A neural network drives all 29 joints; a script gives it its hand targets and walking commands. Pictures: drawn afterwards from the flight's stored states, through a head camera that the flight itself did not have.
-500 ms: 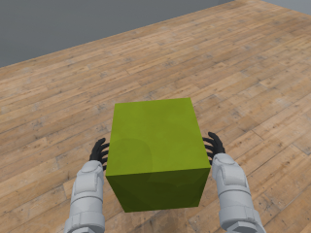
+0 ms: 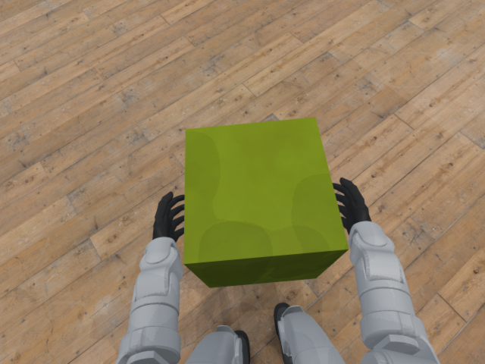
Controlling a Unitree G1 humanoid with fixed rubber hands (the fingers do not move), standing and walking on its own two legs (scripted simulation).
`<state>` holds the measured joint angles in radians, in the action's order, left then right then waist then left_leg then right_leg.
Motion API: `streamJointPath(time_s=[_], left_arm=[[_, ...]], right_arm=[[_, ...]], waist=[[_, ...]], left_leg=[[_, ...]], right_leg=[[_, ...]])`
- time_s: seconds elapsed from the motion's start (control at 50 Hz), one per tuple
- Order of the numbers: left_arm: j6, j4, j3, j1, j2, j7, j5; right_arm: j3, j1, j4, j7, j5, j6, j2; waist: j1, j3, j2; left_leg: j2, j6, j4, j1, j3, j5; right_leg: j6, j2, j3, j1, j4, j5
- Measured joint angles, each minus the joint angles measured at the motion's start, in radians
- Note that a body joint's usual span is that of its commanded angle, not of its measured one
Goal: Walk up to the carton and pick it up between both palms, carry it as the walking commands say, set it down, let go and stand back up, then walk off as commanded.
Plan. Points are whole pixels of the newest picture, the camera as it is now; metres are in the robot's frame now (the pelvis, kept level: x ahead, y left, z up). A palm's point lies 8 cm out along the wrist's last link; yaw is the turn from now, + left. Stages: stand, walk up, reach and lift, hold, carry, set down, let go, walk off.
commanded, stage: set down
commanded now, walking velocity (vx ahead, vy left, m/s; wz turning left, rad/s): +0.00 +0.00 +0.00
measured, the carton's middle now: (257, 211) +0.38 -0.03 -0.14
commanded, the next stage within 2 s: none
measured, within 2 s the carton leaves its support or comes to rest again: neither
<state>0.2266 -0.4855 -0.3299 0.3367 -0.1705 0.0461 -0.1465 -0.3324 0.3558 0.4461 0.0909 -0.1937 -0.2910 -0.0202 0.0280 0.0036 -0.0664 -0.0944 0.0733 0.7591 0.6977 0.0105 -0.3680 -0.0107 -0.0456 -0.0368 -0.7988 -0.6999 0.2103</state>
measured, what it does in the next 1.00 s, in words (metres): lowers itself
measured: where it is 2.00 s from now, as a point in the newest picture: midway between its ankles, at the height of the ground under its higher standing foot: (265, 361)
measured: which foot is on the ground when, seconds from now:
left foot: down 0.00-1.00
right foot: down 0.00-1.00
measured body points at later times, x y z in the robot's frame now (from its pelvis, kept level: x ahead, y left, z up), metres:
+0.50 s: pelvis -0.04 -0.03 -0.08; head +0.16 -0.06 +0.32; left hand +0.36 +0.13 -0.15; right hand +0.37 -0.21 -0.15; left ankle -0.01 +0.07 -0.71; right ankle +0.06 -0.11 -0.71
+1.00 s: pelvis -0.04 -0.03 -0.16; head +0.19 -0.05 +0.23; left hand +0.39 +0.14 -0.24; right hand +0.40 -0.20 -0.24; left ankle -0.01 +0.07 -0.71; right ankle +0.06 -0.11 -0.71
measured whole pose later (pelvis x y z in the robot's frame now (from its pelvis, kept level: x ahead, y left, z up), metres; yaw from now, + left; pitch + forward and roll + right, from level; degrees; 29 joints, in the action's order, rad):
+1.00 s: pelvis -0.04 -0.03 -0.16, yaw +2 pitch +39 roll +1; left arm 0.23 -0.62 -0.41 0.72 -0.01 0.03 -0.03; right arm -0.33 0.74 0.54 -0.03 -0.14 -0.31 0.02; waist 0.02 0.16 -0.06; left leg -0.12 0.02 1.50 1.60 0.02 -0.59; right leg -0.03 -0.09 -0.01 -1.71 -1.42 0.40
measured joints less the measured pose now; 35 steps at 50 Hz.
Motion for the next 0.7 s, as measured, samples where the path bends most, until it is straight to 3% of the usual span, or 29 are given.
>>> streamJointPath(time_s=[0.16, 0.34, 0.56, 0.7], left_arm=[[-0.048, 0.017, 0.007, 0.034, 0.036, 0.015, 0.058], [-0.016, -0.039, -0.058, 0.158, 0.041, 0.002, 0.029], [0.023, -0.056, -0.14, 0.284, 0.097, -0.052, 0.026], [0.035, -0.132, -0.188, 0.34, 0.139, -0.09, 0.031]], right_arm=[[0.008, 0.079, 0.024, -0.017, 0.022, 0.049, -0.002], [-0.037, 0.191, 0.065, -0.019, 0.0, 0.011, 0.006], [-0.015, 0.322, 0.048, -0.086, 0.014, -0.059, -0.01], [-0.011, 0.363, 0.07, -0.125, -0.007, -0.091, -0.03]], waist=[[-0.001, 0.072, -0.007], [-0.001, 0.102, 0.012], [-0.02, 0.118, 0.019], [-0.03, 0.127, 0.01]], left_leg=[[-0.008, -0.012, 0.128, 0.211, 0.022, -0.032], [-0.007, -0.029, 0.271, 0.39, 0.012, -0.067], [0.004, -0.052, 0.484, 0.601, -0.01, -0.135], [-0.008, -0.062, 0.588, 0.681, -0.003, -0.175]], right_leg=[[-0.002, -0.008, 0.005, -0.203, -0.113, 0.026], [-0.016, -0.018, 0.003, -0.39, -0.261, 0.055], [-0.034, -0.045, -0.001, -0.619, -0.478, 0.103], [-0.04, -0.045, 0.008, -0.703, -0.588, 0.146]])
